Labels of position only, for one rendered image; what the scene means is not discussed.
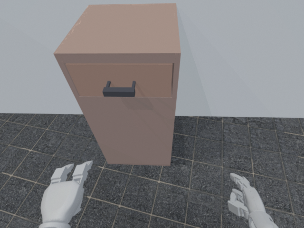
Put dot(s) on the drawer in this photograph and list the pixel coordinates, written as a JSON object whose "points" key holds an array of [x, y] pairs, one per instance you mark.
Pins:
{"points": [[152, 79]]}

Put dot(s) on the handle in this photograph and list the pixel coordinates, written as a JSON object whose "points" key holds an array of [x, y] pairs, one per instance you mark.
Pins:
{"points": [[119, 91]]}

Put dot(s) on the right robot hand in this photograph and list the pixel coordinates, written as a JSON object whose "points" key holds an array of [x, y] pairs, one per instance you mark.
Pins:
{"points": [[245, 202]]}

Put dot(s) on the left robot hand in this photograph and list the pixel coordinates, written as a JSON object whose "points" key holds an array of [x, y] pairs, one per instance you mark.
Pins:
{"points": [[62, 199]]}

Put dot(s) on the right robot forearm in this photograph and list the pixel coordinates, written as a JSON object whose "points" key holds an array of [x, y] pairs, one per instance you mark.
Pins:
{"points": [[259, 219]]}

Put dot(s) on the cabinet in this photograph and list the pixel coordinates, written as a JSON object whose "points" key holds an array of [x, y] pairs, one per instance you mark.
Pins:
{"points": [[129, 130]]}

